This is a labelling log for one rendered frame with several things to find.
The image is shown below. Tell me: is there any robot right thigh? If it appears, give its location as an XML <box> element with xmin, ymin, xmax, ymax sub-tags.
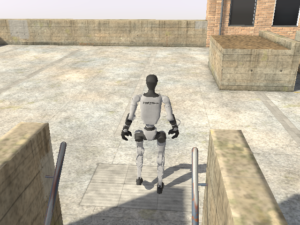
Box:
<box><xmin>157</xmin><ymin>131</ymin><xmax>166</xmax><ymax>165</ymax></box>

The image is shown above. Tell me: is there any left robot hand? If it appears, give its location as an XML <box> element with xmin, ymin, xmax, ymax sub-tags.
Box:
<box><xmin>121</xmin><ymin>130</ymin><xmax>132</xmax><ymax>141</ymax></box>

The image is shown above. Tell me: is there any left robot forearm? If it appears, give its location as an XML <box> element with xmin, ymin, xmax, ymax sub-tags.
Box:
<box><xmin>122</xmin><ymin>114</ymin><xmax>132</xmax><ymax>132</ymax></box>

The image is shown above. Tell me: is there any humanoid robot head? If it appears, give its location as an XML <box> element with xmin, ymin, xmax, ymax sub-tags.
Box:
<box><xmin>143</xmin><ymin>75</ymin><xmax>159</xmax><ymax>98</ymax></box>

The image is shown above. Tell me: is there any robot left upper arm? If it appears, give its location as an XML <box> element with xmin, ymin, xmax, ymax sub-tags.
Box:
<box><xmin>128</xmin><ymin>94</ymin><xmax>142</xmax><ymax>120</ymax></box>

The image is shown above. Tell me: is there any robot right upper arm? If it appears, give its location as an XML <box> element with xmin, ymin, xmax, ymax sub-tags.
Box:
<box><xmin>161</xmin><ymin>95</ymin><xmax>174</xmax><ymax>121</ymax></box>

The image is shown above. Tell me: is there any right robot hand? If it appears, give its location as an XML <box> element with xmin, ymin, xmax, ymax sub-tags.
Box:
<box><xmin>168</xmin><ymin>129</ymin><xmax>179</xmax><ymax>139</ymax></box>

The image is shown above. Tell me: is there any right robot forearm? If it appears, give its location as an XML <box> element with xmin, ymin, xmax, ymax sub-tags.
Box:
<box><xmin>169</xmin><ymin>114</ymin><xmax>178</xmax><ymax>131</ymax></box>

